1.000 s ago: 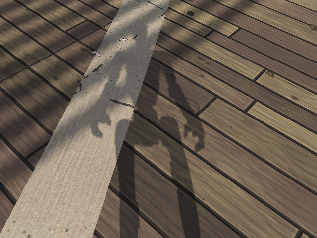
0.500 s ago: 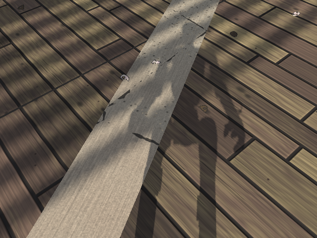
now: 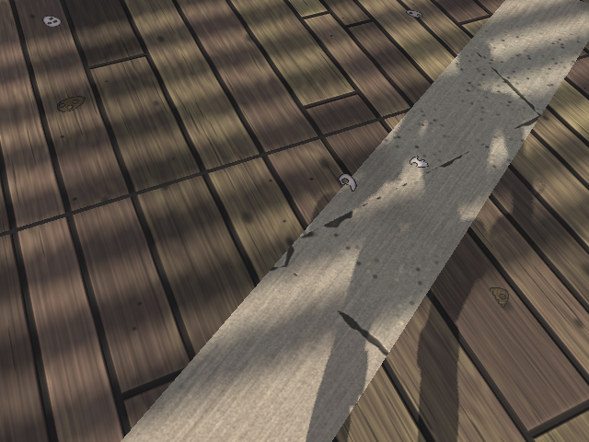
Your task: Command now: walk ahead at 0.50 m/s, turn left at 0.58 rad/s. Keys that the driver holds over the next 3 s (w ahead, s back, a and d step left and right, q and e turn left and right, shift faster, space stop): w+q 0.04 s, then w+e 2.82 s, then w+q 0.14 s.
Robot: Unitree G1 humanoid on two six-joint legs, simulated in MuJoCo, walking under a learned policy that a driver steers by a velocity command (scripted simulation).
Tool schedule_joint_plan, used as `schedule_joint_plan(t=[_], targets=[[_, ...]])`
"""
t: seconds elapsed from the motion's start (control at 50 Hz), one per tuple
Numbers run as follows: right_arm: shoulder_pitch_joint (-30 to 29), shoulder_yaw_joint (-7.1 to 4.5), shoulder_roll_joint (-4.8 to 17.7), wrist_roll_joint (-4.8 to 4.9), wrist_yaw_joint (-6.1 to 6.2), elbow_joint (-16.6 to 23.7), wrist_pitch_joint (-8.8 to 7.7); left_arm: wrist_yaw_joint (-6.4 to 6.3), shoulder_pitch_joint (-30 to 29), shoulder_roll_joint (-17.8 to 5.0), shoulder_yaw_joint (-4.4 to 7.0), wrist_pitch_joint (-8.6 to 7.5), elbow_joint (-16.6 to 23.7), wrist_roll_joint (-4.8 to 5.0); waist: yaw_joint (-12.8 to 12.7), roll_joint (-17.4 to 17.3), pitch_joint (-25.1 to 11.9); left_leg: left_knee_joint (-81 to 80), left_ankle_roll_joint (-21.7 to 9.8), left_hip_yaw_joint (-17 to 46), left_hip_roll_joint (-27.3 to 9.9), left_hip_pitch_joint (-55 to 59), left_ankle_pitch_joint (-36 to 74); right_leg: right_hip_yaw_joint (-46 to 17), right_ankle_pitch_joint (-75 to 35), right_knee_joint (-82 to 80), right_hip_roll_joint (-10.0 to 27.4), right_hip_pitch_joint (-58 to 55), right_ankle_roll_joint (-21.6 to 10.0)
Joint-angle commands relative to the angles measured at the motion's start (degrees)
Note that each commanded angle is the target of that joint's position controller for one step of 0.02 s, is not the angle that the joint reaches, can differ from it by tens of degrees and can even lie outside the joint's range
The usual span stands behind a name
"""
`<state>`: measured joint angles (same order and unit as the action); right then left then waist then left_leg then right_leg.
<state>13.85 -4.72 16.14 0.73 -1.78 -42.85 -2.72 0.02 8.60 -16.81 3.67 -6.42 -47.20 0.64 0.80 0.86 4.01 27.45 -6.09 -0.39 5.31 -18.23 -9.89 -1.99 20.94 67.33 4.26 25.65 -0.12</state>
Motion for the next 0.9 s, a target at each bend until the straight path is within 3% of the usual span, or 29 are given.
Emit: schedule_joint_plan(t=[0.02,0.08,0.14,0.2,0.26,0.32,0.34,0.36,0.38,0.4,0.42,0.44,0.46,0.48,0.5,0.54,0.58,0.62,0.68,0.74,0.78,0.82,0.84,0.86,0.88,0.9], targets=[[-0.73,-1.62,7.31,-0.18,0.99,4.69,-1.44,-0.18,1.31,-6.06,1.74,0.13,3.56,-1.18,-1.78,-2.27,-6.47,-14.80,-11.24,20.04,-15.20,9.94,13.58,-2.07,-4.47,-5.71,2.81,8.96,1.54],[1.39,-1.65,8.07,-0.23,2.17,3.69,-1.55,-0.12,-2.27,-3.97,0.93,0.93,4.48,-1.36,-0.66,-3.10,-4.78,-16.06,-9.89,13.84,-13.45,8.18,17.99,-0.37,-14.09,-16.70,2.24,10.39,3.72],[3.37,-1.20,7.53,-0.37,2.43,2.27,-1.55,0.69,-6.89,-2.43,0.01,0.66,5.07,-0.63,2.17,-4.93,-3.65,-16.56,-6.64,8.50,-11.25,7.41,14.58,1.18,-27.09,-28.64,1.18,7.02,3.18],[5.79,-1.14,8.28,-0.52,2.17,0.33,-1.91,1.40,-10.85,-2.97,-0.30,0.38,6.15,0.27,4.35,-5.21,-1.51,-17.77,-6.12,8.71,-13.88,10.79,9.36,1.51,-31.52,-33.62,0.63,7.70,1.46],[7.30,-1.26,8.64,-0.66,2.20,-1.59,-1.55,2.48,-13.04,-3.81,-0.36,0.05,7.55,0.51,4.90,-4.40,0.22,-15.68,-5.65,8.25,-17.45,19.80,13.41,1.15,-26.41,-36.25,0.13,13.44,-1.15],[6.12,-1.58,9.56,-0.64,2.77,-2.13,-0.77,3.65,-10.61,-4.64,-0.15,-0.10,7.82,0.58,2.76,-5.15,-1.31,-10.69,-3.83,5.60,-18.92,24.94,28.46,2.25,-18.60,-37.27,-2.10,11.21,-4.00],[5.22,-1.71,10.18,-0.80,2.99,-1.87,-0.53,3.64,-7.38,-5.78,0.43,0.09,7.11,0.45,1.03,-6.14,-4.00,-6.81,-3.02,4.35,-18.40,25.44,39.23,3.90,-16.38,-36.71,-4.12,6.13,-5.01],[3.95,-1.66,10.42,-0.84,3.21,-1.52,-0.07,3.43,-1.18,-7.44,1.46,0.31,5.53,0.22,-2.47,-5.98,-8.03,1.24,-1.87,2.20,-16.78,24.68,48.74,5.87,-16.46,-37.40,-6.59,-2.37,-6.40],[3.22,-1.24,9.89,-0.98,3.57,-0.82,0.17,2.99,6.86,-9.79,2.67,0.60,3.72,0.02,-6.46,-4.18,-12.82,13.02,0.16,-0.11,-14.44,18.72,47.44,3.45,-19.34,-37.86,-6.03,-15.08,-8.37],[7.42,-0.01,6.45,-1.88,3.50,1.23,-0.58,2.45,13.93,-14.99,4.00,0.87,3.42,-0.44,-6.09,5.91,-20.40,34.21,4.02,-2.31,-8.50,-0.50,25.40,-18.29,-18.35,-37.88,6.96,-35.67,-16.19],[9.37,1.27,3.12,-1.77,2.65,0.84,-2.07,2.66,15.14,-13.12,3.53,1.07,2.81,0.76,-4.96,15.12,-24.78,48.87,6.87,2.84,1.01,-17.55,-20.01,-43.26,-9.18,-47.37,14.92,-47.34,-23.76],[5.43,0.62,7.53,-0.04,1.66,2.01,-3.75,2.53,13.47,-9.84,2.50,1.25,3.16,1.12,-6.72,9.15,-20.22,52.30,5.49,8.79,-3.01,-24.54,-19.26,-40.97,-0.44,-49.93,13.60,-45.82,-20.79],[0.17,0.65,8.14,1.20,1.21,3.61,-4.76,2.17,10.75,-8.44,2.18,1.48,4.32,0.57,-6.64,4.85,-13.70,50.18,4.68,7.90,-5.63,-26.01,-15.03,-33.54,-0.86,-50.72,11.64,-38.58,-18.54],[-2.55,0.70,7.70,0.41,1.30,4.33,-5.31,2.07,7.74,-7.71,1.87,1.56,4.97,0.07,-4.73,-0.34,-8.14,44.59,4.49,6.91,-7.68,-24.96,-11.93,-28.23,-6.19,-51.93,9.50,-29.63,-17.27],[-3.11,0.17,8.23,-1.03,1.67,4.39,-5.15,1.84,5.76,-6.21,1.31,1.45,5.71,-0.24,-2.99,-1.40,-6.42,39.45,4.83,6.73,-9.42,-21.63,-9.66,-24.54,-12.01,-52.96,7.64,-24.07,-16.40],[-1.17,0.10,7.20,-1.76,1.87,4.68,-4.22,1.42,4.55,-6.52,1.27,1.68,6.77,-0.41,-0.61,1.28,-5.79,34.60,6.28,6.18,-10.15,-17.65,-8.64,-21.83,-18.85,-54.71,5.74,-18.48,-16.97],[-1.40,0.43,5.89,-1.80,2.21,5.07,-3.31,0.78,5.23,-7.65,1.65,1.70,6.98,-0.11,-0.21,1.85,-5.19,29.02,8.12,4.70,-10.11,-16.96,-6.69,-18.31,-23.42,-55.50,4.63,-14.59,-17.15],[-5.46,0.93,4.70,-1.85,2.46,6.33,-3.01,0.05,6.48,-9.16,2.21,1.90,6.81,0.29,-1.38,1.84,-4.15,20.64,9.55,3.92,-9.27,-16.27,0.88,-15.22,-24.18,-55.78,2.65,-11.89,-15.75],[-11.52,1.49,3.20,-1.47,2.09,7.71,-3.46,-0.65,9.12,-9.26,2.40,2.74,6.19,0.80,-3.96,3.05,-4.07,8.46,10.27,3.35,-6.49,-11.01,12.63,-12.84,-21.21,-54.40,-0.32,-9.37,-12.76],[-15.58,1.26,4.00,-0.55,1.44,9.01,-4.05,-0.93,12.31,-8.92,2.43,3.59,5.35,1.14,-5.45,3.72,-4.14,2.98,10.00,4.25,-4.83,-9.06,14.53,-16.38,-17.91,-51.58,0.74,-12.21,-11.85],[-15.96,0.72,5.37,-0.33,1.02,9.28,-4.56,-1.14,13.01,-8.52,2.43,4.06,5.35,1.08,-4.96,4.33,-4.40,-0.03,9.02,5.59,-4.53,-8.52,11.27,-20.20,-16.39,-48.22,2.08,-16.47,-11.16],[-13.19,0.01,6.77,-0.14,0.90,8.71,-5.14,-1.25,11.98,-8.63,2.63,4.39,5.83,0.80,-2.86,6.05,-4.81,-1.72,7.14,5.52,-4.63,-4.77,6.87,-23.00,-18.07,-44.49,2.94,-18.34,-10.18],[-8.67,-0.67,7.83,-0.31,1.16,7.55,-5.40,-1.15,11.01,-7.65,2.32,4.45,6.31,0.69,-0.24,6.08,-6.72,-4.16,5.46,4.71,-4.96,1.94,7.35,-22.29,-20.30,-40.62,1.26,-17.42,-8.86],[-1.72,-1.49,10.01,-1.28,1.59,6.71,-5.67,-0.84,10.28,-5.00,1.35,4.19,7.24,0.21,3.26,4.03,-12.88,-2.49,2.26,8.87,-10.59,14.56,6.60,-19.25,-19.47,-29.95,-1.46,-13.14,-7.04],[5.93,-2.70,14.77,-2.36,2.06,5.91,-5.31,-0.82,15.37,-1.33,0.21,3.71,8.52,0.45,3.57,-7.18,-21.90,-2.53,-4.87,26.58,-23.23,35.34,1.52,-11.26,-4.84,-11.43,-8.82,2.40,-3.09],[8.87,-2.84,14.06,-1.02,1.55,3.95,-4.39,-0.80,18.48,-2.75,-0.20,3.33,9.53,1.27,2.61,-20.27,-24.47,-7.48,-9.81,45.76,-30.73,40.56,-11.81,-7.80,14.01,0.81,-8.57,15.61,-1.68]])
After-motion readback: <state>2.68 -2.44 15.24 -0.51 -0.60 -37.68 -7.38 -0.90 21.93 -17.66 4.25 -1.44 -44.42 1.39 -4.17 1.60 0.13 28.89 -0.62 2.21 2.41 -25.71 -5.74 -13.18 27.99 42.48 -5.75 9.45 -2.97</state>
